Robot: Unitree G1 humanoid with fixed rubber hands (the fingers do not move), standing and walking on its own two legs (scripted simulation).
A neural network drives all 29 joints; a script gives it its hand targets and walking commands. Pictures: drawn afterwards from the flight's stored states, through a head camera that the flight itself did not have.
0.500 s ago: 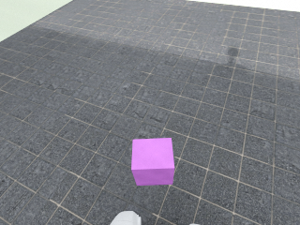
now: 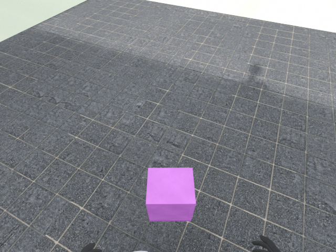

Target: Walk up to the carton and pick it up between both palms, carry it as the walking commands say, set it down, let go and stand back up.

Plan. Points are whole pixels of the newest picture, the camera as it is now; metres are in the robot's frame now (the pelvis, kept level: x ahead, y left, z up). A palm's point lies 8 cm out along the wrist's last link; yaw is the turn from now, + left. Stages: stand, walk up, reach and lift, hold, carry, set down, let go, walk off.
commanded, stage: walk up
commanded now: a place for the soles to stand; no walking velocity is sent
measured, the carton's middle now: (170, 195) +0.49 +0.02 -0.63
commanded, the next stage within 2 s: reach and lift in 1.96 s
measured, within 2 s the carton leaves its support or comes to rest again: neither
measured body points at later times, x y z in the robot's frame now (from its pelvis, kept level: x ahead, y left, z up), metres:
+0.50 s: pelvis +0.04 +0.04 +0.00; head +0.06 +0.06 +0.45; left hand +0.08 +0.30 -0.14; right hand +0.11 -0.21 -0.13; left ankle +0.07 +0.13 -0.73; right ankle +0.04 -0.09 -0.70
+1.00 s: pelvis +0.07 +0.03 +0.01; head +0.07 +0.03 +0.46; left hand +0.14 +0.28 -0.13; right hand +0.15 -0.22 -0.13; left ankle +0.07 +0.13 -0.73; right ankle +0.08 -0.09 -0.73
